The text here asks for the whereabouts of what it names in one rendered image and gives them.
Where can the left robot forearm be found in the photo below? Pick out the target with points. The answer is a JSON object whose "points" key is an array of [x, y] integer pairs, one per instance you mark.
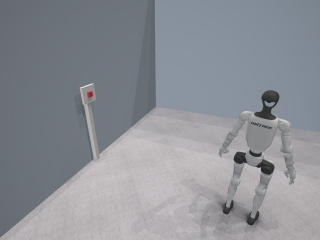
{"points": [[228, 139]]}

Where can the left robot upper arm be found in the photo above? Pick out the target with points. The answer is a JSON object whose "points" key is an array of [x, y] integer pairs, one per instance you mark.
{"points": [[244, 116]]}

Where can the robot left foot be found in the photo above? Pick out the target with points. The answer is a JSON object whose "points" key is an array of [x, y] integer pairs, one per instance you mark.
{"points": [[227, 209]]}

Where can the left robot hand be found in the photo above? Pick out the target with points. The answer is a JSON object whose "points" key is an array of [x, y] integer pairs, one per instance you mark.
{"points": [[223, 150]]}

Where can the panel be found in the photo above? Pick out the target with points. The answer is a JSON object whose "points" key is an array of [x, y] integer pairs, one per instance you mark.
{"points": [[86, 101]]}

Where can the right robot forearm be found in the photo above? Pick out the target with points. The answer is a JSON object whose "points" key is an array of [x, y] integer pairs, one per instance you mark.
{"points": [[289, 160]]}

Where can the right robot upper arm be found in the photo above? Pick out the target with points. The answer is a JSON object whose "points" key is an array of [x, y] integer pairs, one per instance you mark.
{"points": [[286, 135]]}

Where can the button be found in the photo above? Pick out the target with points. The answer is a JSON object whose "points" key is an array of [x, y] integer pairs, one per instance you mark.
{"points": [[90, 94]]}

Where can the robot right foot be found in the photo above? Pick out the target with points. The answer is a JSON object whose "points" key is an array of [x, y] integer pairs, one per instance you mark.
{"points": [[251, 220]]}

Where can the robot foot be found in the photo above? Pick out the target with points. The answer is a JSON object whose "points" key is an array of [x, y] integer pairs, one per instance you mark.
{"points": [[251, 220], [227, 209]]}

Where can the right robot hand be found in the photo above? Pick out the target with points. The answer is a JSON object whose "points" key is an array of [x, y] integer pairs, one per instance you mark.
{"points": [[292, 175]]}

